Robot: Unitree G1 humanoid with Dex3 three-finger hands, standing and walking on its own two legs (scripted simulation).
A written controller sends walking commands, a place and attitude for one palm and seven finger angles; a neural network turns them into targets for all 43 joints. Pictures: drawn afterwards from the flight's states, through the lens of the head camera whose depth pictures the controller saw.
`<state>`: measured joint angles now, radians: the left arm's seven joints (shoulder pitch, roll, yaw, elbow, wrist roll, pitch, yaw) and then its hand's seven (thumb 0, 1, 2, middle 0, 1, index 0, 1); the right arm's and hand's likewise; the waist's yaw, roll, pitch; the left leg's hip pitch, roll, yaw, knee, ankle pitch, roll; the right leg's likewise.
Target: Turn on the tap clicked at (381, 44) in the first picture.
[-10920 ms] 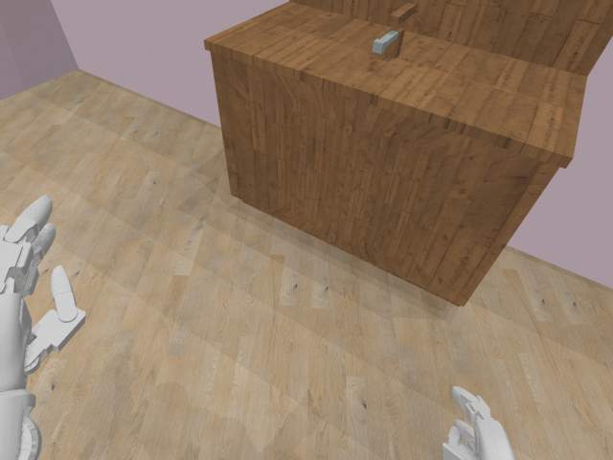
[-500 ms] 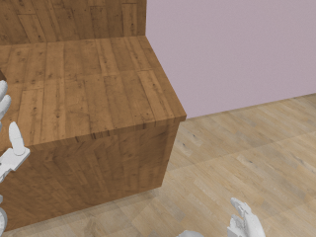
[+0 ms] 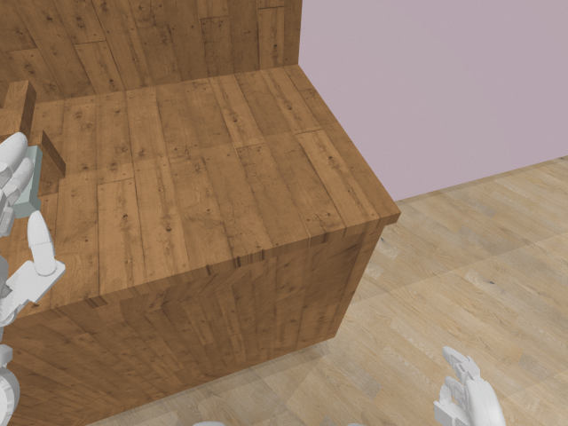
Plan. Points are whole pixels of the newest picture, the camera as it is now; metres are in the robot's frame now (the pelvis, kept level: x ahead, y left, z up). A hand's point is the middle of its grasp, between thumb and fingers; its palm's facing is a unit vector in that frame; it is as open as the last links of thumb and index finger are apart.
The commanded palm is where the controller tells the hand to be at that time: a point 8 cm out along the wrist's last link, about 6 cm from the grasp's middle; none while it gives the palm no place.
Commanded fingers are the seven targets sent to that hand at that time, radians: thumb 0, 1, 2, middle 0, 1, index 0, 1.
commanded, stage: shuffle to correct the standing spot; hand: left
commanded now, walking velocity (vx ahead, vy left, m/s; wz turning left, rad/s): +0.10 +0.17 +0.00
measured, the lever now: (24, 203) +0.37 +0.39 +0.09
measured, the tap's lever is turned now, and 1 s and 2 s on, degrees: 0 0 0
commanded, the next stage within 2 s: come to a stop and stand still in 0.20 s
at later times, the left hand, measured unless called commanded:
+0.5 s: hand out of the picture +0.24 +0.38 +0.18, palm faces +0.45 -0.84 -0.31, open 7.5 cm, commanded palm +0.16 +0.40 +0.20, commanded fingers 0.00 0.90 0.90 -0.20 -0.30 -0.20 -0.30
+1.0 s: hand out of the picture +0.24 +0.34 +0.17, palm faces +0.36 -0.89 -0.30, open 7.5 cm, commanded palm +0.18 +0.39 +0.20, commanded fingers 0.00 0.90 0.90 -0.20 -0.30 -0.20 -0.30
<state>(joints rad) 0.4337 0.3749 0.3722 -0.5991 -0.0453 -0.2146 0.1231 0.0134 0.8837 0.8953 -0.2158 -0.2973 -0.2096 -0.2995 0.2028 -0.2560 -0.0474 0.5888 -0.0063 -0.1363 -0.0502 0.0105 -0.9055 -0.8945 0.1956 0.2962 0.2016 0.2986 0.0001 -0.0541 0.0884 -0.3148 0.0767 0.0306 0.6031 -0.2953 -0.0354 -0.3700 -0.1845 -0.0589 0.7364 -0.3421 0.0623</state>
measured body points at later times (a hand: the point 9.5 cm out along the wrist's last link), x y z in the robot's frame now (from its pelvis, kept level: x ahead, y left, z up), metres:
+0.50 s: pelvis +0.00 +0.12 +0.01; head +0.04 +0.16 +0.45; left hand +0.21 +0.42 +0.20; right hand +0.18 -0.10 -0.07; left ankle +0.05 +0.23 -0.72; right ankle +0.00 -0.01 -0.66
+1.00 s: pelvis +0.02 +0.11 +0.02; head +0.03 +0.13 +0.47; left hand +0.22 +0.39 +0.19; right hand +0.18 -0.13 -0.06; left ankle +0.05 +0.23 -0.72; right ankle +0.03 +0.04 -0.72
